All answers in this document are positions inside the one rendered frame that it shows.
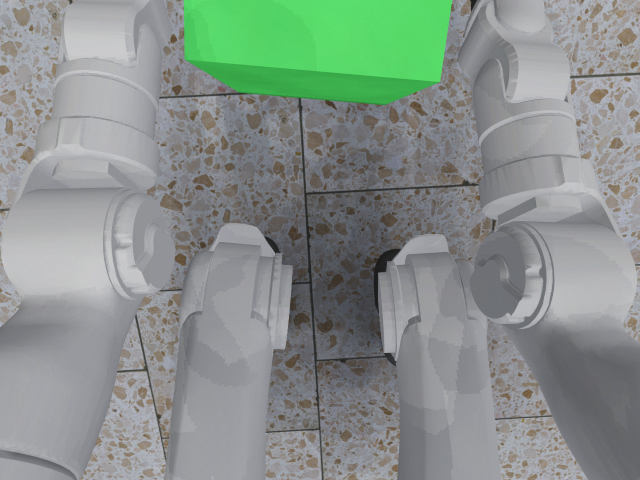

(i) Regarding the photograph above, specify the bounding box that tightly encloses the robot left forearm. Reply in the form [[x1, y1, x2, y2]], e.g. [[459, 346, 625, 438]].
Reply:
[[0, 0, 172, 283]]

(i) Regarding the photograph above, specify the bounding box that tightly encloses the left robot shin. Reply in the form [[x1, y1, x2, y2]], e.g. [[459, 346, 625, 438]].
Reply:
[[179, 223, 275, 332]]

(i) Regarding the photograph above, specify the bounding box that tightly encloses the left robot upper arm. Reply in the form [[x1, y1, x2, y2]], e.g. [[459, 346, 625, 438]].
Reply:
[[0, 187, 175, 480]]

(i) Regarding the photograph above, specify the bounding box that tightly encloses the robot right forearm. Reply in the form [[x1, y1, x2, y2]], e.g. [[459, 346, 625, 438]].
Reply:
[[458, 0, 637, 286]]

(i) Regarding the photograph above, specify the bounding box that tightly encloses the robot left foot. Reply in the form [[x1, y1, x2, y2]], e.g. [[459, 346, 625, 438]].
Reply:
[[264, 236, 280, 254]]

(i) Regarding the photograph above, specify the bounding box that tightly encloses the carton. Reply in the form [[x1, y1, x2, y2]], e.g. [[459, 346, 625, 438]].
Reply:
[[184, 0, 452, 105]]

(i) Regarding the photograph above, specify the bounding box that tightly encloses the right robot upper arm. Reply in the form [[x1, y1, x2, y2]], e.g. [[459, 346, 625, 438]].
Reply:
[[469, 221, 640, 480]]

